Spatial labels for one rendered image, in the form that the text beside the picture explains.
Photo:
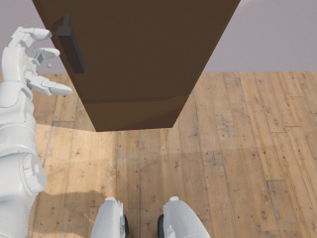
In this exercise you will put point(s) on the left robot hand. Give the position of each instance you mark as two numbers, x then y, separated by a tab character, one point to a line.
15	63

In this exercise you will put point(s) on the left robot forearm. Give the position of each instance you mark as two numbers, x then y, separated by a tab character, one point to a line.
18	127

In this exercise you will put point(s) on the robot left upper arm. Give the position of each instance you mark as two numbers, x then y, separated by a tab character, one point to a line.
21	179

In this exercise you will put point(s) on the robot right shin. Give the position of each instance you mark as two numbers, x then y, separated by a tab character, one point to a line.
169	233

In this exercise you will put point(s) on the handle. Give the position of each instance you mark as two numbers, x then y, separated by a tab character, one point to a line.
70	47

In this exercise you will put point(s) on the cupboard door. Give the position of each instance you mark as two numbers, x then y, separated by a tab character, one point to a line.
140	48

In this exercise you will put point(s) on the right robot thigh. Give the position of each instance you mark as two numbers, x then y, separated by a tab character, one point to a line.
182	219

